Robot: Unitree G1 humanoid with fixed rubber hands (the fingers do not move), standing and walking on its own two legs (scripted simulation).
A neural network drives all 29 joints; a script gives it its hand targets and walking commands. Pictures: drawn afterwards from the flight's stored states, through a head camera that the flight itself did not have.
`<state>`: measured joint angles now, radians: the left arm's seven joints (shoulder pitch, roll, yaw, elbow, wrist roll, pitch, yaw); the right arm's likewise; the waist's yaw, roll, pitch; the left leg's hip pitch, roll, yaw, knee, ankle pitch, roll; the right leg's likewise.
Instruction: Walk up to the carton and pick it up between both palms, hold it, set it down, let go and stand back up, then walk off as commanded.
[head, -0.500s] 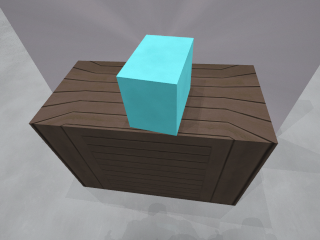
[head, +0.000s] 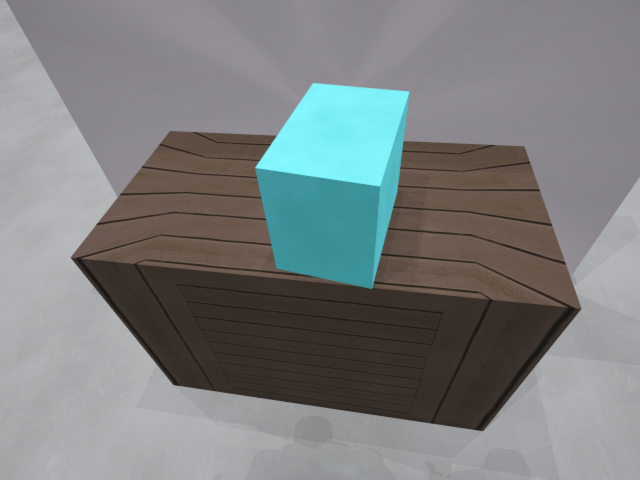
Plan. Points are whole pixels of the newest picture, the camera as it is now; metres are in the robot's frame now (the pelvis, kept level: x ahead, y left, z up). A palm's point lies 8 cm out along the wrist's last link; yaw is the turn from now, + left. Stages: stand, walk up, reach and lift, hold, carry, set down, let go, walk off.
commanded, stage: walk up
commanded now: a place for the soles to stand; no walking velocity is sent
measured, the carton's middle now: (341, 182) +0.62 -0.01 +0.02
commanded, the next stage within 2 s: none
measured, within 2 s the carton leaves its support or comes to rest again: neither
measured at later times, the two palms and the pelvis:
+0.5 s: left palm out of the picture +0.12 +0.30 -0.10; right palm (578, 463) +0.18 -0.30 -0.11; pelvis +0.11 -0.01 +0.01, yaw +0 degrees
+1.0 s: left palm (124, 456) +0.19 +0.31 -0.11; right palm (558, 432) +0.22 -0.29 -0.11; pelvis +0.15 +0.01 +0.01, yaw -1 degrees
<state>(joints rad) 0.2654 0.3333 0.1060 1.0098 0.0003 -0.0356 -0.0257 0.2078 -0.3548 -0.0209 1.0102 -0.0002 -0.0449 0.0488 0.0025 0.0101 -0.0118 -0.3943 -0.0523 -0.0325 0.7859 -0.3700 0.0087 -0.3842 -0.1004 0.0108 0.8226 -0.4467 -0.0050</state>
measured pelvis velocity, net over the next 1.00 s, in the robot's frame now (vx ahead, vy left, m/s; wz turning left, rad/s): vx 0.15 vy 0.01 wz -0.01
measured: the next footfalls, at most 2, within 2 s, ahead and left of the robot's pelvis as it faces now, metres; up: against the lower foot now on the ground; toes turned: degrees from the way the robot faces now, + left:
right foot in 0.28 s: +0.17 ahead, -0.13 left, +0.00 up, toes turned +0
left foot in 0.58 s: +0.27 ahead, +0.12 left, +0.00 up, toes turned -2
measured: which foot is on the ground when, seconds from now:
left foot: down 0.00-0.30, up 0.32-0.56, down 0.58-1.00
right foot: up 0.00-0.26, down 0.28-1.00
